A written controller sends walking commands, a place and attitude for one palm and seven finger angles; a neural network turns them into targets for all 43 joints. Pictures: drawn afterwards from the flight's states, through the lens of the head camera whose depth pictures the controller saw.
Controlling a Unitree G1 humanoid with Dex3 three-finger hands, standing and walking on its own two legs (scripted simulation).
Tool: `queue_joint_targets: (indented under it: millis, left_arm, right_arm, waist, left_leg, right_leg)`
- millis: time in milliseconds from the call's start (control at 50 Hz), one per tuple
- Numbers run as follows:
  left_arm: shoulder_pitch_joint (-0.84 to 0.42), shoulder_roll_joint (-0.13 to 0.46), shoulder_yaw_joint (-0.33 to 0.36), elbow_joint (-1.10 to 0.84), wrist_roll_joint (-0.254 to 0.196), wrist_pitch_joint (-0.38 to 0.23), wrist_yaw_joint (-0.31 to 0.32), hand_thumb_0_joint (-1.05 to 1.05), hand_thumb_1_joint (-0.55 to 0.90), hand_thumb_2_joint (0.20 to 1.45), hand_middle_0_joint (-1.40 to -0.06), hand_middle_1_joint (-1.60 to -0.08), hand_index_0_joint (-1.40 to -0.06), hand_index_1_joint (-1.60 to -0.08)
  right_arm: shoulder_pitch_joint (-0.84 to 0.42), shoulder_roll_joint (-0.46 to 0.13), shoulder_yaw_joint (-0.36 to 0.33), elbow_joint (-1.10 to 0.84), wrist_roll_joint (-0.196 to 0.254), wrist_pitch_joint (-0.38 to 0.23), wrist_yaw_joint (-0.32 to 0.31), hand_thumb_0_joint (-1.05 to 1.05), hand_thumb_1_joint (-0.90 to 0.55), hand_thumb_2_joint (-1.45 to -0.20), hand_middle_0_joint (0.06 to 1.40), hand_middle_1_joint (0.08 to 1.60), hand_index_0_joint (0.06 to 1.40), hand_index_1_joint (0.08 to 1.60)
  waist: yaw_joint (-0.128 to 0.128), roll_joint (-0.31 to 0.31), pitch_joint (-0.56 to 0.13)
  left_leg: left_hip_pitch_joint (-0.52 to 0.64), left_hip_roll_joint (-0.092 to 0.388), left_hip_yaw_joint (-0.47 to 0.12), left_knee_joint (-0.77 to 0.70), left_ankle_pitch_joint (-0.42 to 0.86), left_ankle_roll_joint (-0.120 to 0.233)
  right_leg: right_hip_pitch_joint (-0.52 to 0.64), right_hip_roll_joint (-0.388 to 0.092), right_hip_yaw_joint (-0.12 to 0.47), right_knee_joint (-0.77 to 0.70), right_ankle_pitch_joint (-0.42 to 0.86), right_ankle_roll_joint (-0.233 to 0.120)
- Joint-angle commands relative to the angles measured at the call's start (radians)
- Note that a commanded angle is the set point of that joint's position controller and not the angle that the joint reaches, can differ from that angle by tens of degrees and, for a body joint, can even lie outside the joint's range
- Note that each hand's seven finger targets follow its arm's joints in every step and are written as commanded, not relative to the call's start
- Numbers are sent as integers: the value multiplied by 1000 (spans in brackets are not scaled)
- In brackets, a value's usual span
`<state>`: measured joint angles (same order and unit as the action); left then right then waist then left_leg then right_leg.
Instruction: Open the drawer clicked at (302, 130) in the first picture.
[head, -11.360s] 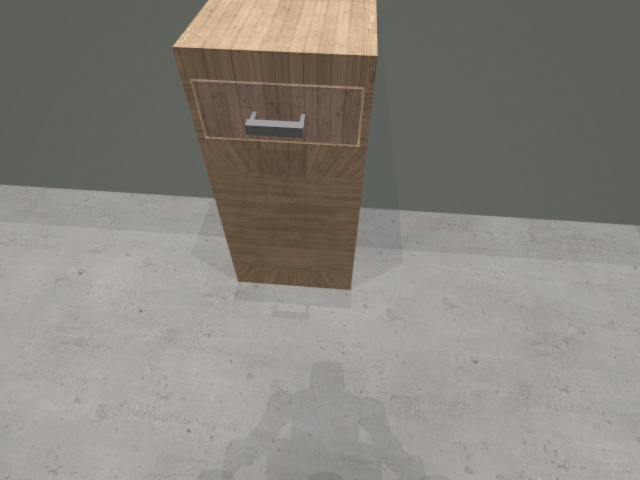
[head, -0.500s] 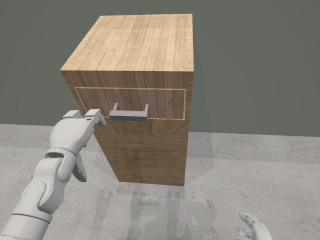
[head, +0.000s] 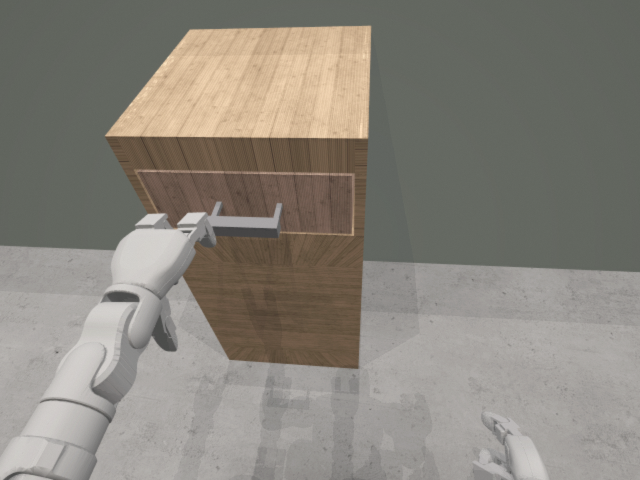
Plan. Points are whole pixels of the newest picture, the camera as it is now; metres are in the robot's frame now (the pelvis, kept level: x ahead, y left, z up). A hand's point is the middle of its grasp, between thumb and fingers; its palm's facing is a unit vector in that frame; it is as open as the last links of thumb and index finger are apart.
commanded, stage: move the hooked fingers above the handle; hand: left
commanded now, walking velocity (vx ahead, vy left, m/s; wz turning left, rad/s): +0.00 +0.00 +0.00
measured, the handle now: (245, 217) +0.54 +0.21 -0.03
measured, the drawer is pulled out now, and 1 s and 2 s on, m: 0.00 0.00 0.00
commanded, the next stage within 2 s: none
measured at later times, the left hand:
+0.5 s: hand (202, 247) +0.39 +0.22 +0.06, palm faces +0.06 -0.07 -1.00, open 13.8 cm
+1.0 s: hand (220, 225) +0.45 +0.22 +0.04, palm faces +0.00 -0.01 -1.00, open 13.9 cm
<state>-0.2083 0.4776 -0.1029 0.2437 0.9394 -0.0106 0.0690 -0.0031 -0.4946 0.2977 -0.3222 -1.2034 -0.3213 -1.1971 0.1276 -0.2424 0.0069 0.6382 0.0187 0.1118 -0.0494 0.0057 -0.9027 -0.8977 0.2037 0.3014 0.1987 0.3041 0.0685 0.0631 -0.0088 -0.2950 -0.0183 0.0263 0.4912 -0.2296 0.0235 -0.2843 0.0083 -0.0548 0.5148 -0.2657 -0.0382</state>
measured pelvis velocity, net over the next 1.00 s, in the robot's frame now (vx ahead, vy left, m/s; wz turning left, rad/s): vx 0.02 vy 0.01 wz -0.02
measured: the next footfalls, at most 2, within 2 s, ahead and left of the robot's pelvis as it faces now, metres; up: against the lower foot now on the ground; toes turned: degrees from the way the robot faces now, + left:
none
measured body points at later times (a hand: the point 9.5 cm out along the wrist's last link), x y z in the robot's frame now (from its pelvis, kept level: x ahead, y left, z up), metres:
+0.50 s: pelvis +0.02 +0.01 -0.01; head +0.06 -0.02 +0.44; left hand +0.38 +0.22 +0.12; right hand +0.16 -0.25 -0.14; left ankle +0.02 +0.11 -0.74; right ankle +0.00 -0.09 -0.74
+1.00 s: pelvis +0.02 +0.01 -0.01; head +0.07 -0.01 +0.43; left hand +0.45 +0.22 +0.10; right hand +0.11 -0.25 -0.15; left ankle +0.02 +0.11 -0.74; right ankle +0.00 -0.09 -0.74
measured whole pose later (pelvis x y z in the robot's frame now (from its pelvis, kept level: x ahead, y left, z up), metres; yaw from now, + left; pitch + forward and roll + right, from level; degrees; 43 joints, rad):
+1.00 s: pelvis +0.02 +0.01 -0.01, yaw -1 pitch +11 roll +0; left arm -0.63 0.42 -0.12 0.77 1.04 0.03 0.24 0.00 -0.49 0.30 -0.32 -1.20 -0.32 -1.20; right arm 0.24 -0.24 -0.04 0.67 0.02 0.14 -0.03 0.00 -0.90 -0.90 0.20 0.30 0.20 0.30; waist -0.02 0.04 -0.08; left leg -0.51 -0.02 0.05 0.64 -0.31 0.04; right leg -0.50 0.00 -0.03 0.65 -0.33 -0.03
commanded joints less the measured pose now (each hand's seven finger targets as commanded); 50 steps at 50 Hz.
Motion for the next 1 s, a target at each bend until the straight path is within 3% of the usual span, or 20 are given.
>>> queue_joint_targets:
  millis: [0, 100, 180, 240, 280, 340, 360, 400, 440, 460, 540, 580, 660, 720, 760, 840, 900, 920, 940, 980]
  left_arm:
    - [-361, 256, 193, -162, 4, -45, 72, 0, -500, 300, -300, -1200, -300, -1200]
    - [-323, 219, 168, -107, 2, -29, 76, 0, -500, 300, -300, -1200, -300, -1200]
    - [-339, 177, 123, -111, 0, -16, 64, 0, -500, 300, -300, -1200, -300, -1200]
    - [-362, 207, 144, -108, 6, -28, 69, 0, -500, 300, -300, -1200, -300, -1200]
    - [-426, 196, 133, -129, 16, -46, 84, 0, -500, 300, -300, -1200, -300, -1200]
    - [-430, 237, 181, -161, 33, -60, 128, 0, -500, 300, -300, -1200, -300, -1200]
    - [-435, 211, 166, -148, 32, -57, 141, 0, -500, 300, -300, -1200, -300, -1200]
    - [-431, 224, 189, -86, 38, -39, 163, 0, -500, 300, -300, -1200, -300, -1200]
    - [-433, 189, 160, -38, 41, -9, 172, 0, -500, 300, -300, -1200, -300, -1200]
    - [-428, 204, 172, -12, 46, 10, 176, 0, -500, 300, -300, -1200, -300, -1200]
    - [-466, 146, 91, 36, 55, 67, 148, 0, -500, 300, -300, -1200, -300, -1200]
    - [-491, 150, 82, 43, 52, 72, 126, 0, -500, 300, -300, -1200, -300, -1200]
    - [-605, 91, 13, 46, 50, 35, 100, 0, -500, 300, -300, -1200, -300, -1200]
    - [-661, 132, 57, 31, 62, -11, 123, 0, -500, 300, -300, -1200, -300, -1200]
    - [-679, 154, 88, 104, 72, -22, 150, 0, -500, 300, -300, -1200, -300, -1200]
    - [-747, 179, 118, 244, 99, -2, 208, 0, -500, 300, -300, -1200, -300, -1200]
    - [-831, 167, 87, 317, 111, 35, 231, 0, -500, 300, -300, -1200, -300, -1200]
    - [-835, 181, 98, 356, 114, 44, 231, 0, -500, 300, -300, -1200, -300, -1200]
    - [-830, 170, 82, 377, 109, 52, 223, 0, -500, 300, -300, -1200, -300, -1200]
    - [-858, 142, 53, 401, 101, 52, 204, 0, -500, 300, -300, -1200, -300, -1200]
  right_arm:
    - [-70, -108, -48, -126, -3, -45, -15, 0, -900, -900, 200, 300, 200, 300]
    - [-49, -119, -60, -130, 1, -37, -3, 0, -900, -900, 200, 300, 200, 300]
    - [-32, -127, -69, -136, 2, -28, 3, 0, -900, -900, 200, 300, 200, 300]
    - [-19, -132, -73, -132, 1, -24, 1, 0, -900, -900, 200, 300, 200, 300]
    - [-3, -128, -81, -124, 0, -25, 1, 0, -900, -900, 200, 300, 200, 300]
    - [9, -125, -88, -120, -5, -25, 3, 0, -900, -900, 200, 300, 200, 300]
    - [16, -121, -89, -116, -4, -26, 4, 0, -900, -900, 200, 300, 200, 300]
    - [22, -122, -91, -101, 0, -22, 6, 0, -900, -900, 200, 300, 200, 300]
    - [23, -123, -90, -101, 4, -19, 11, 0, -900, -900, 200, 300, 200, 300]
    - [24, -127, -89, -98, 6, -17, 12, 0, -900, -900, 200, 300, 200, 300]
    - [29, -134, -89, -106, 8, -5, 17, 0, -900, -900, 200, 300, 200, 300]
    - [34, -136, -87, -110, 6, 1, 13, 0, -900, -900, 200, 300, 200, 300]
    - [55, -132, -89, -109, 3, 4, 9, 0, -900, -900, 200, 300, 200, 300]
    - [77, -129, -94, -104, -5, 1, 7, 0, -900, -900, 200, 300, 200, 300]
    - [90, -126, -91, -90, -2, 3, 6, 0, -900, -900, 200, 300, 200, 300]
    - [107, -127, -88, -73, -1, 2, 6, 0, -900, -900, 200, 300, 200, 300]
    - [125, -130, -89, -66, -2, 0, 6, 0, -900, -900, 200, 300, 200, 300]
    - [139, -135, -91, -59, -4, 1, 7, 0, -900, -900, 200, 300, 200, 300]
    - [146, -137, -92, -63, -1, 3, 7, 0, -900, -900, 200, 300, 200, 300]
    - [167, -140, -100, -60, -2, 5, 7, 0, -900, -900, 200, 300, 200, 300]
  waist:
    - [-3, -28, -265]
    - [-1, -45, -291]
    - [-19, -79, -311]
    - [-24, -99, -315]
    - [-33, -76, -330]
    - [-18, -16, -399]
    - [-23, -33, -395]
    - [-24, -47, -377]
    - [-27, -65, -355]
    - [-24, -63, -353]
    - [-42, -72, -368]
    - [-47, -86, -381]
    - [-78, -63, -356]
    - [-70, -45, -398]
    - [-70, -53, -377]
    - [-68, -58, -357]
    - [-85, -36, -394]
    - [-87, -57, -417]
    - [-89, -35, -435]
    - [-107, -50, -473]
  left_leg:
    - [59, -36, -4, -29, 152, 24]
    - [29, -36, 2, -8, 205, 23]
    - [32, -33, 3, 11, 231, 27]
    - [18, -35, 0, 20, 226, 30]
    - [38, -32, -4, 32, 243, 30]
    - [68, -30, -12, 47, 304, 25]
    - [65, -28, -11, 52, 317, 25]
    - [43, -26, -8, 54, 311, 21]
    - [28, -23, -6, 50, 296, 20]
    - [26, -21, -3, 49, 307, 19]
    - [40, -16, -2, 50, 311, 18]
    - [43, -17, -4, 53, 312, 22]
    - [70, -12, -20, 67, 309, 23]
    - [88, -11, -32, 80, 334, 19]
    - [60, -12, -29, 86, 310, 19]
    - [-16, -18, -18, 84, 245, 16]
    - [-24, -17, -8, 89, 228, 16]
    - [-31, -18, -11, 92, 239, 16]
    - [-26, -18, -5, 97, 248, 18]
    - [-10, -16, -3, 108, 261, 21]
  right_leg:
    - [88, 0, 77, -74, 162, 3]
    - [98, -1, 77, -44, 248, 4]
    - [82, 1, 71, -25, 291, 7]
    - [76, 2, 73, -17, 290, 10]
    - [46, 6, 69, -5, 292, 6]
    - [55, 11, 67, 20, 320, -3]
    - [50, 11, 63, 24, 337, -2]
    - [35, 15, 58, 30, 331, -2]
    - [24, 16, 52, 28, 312, -2]
    - [24, 18, 49, 31, 319, -4]
    - [14, 19, 45, 31, 309, -4]
    - [24, 17, 47, 30, 319, -3]
    - [-47, 20, 40, 32, 281, -5]
    - [-54, 22, 41, 46, 271, -9]
    - [-72, 23, 39, 54, 264, -10]
    - [-91, 25, 36, 65, 221, -13]
    - [-101, 23, 38, 67, 214, -12]
    - [-82, 26, 40, 68, 226, -12]
    - [-80, 24, 44, 69, 243, -11]
    - [-73, 24, 47, 67, 269, -5]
